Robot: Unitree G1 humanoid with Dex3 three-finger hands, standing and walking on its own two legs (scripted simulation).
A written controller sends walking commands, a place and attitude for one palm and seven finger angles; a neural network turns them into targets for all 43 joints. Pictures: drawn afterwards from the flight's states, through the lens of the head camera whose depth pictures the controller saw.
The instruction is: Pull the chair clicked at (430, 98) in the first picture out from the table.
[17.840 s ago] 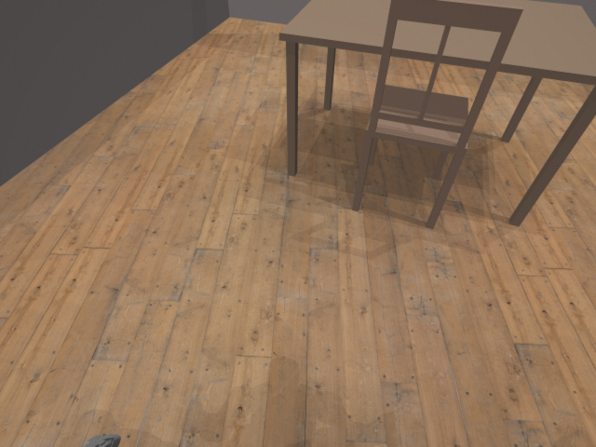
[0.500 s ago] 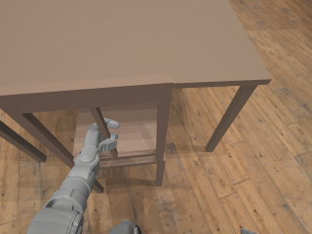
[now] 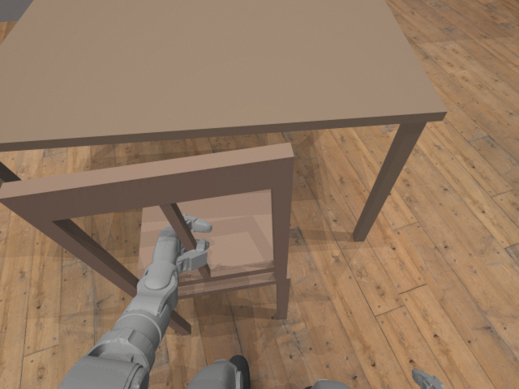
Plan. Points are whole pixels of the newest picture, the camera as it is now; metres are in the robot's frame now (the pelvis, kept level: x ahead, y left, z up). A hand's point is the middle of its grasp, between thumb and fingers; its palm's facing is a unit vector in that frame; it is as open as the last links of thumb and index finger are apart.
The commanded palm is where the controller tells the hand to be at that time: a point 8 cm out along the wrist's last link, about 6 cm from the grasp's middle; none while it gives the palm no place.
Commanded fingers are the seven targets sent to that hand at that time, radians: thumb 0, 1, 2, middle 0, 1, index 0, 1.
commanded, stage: step backward, pulling the chair out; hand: left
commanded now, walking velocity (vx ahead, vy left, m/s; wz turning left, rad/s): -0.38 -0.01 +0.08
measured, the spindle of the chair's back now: (190, 244) +0.36 +0.14 -0.06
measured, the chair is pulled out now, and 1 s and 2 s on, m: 0.16 0.24 0.38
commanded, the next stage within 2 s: none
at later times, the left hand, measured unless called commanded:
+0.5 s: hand (196, 266) +0.31 +0.13 -0.06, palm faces +0.02 -0.98 -0.19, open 5.1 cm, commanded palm +0.32 +0.18 -0.06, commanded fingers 0.00 0.90 0.90 -0.50 -1.45 -0.50 -1.45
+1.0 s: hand (190, 301) +0.26 +0.13 -0.06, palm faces -0.04 -0.98 -0.20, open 5.1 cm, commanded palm +0.26 +0.18 -0.06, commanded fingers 0.00 0.90 0.90 -0.50 -1.45 -0.50 -1.45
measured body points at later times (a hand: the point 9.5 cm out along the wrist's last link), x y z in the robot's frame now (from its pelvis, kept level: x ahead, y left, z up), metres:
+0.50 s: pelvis -0.03 +0.00 +0.00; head +0.04 -0.02 +0.44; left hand +0.31 +0.18 -0.05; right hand +0.07 -0.26 -0.14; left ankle +0.01 +0.14 -0.72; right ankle +0.02 -0.12 -0.73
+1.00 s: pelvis -0.09 +0.01 +0.00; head -0.02 +0.00 +0.44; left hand +0.25 +0.18 -0.05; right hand +0.00 -0.26 -0.13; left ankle +0.01 +0.14 -0.73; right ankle -0.01 -0.12 -0.72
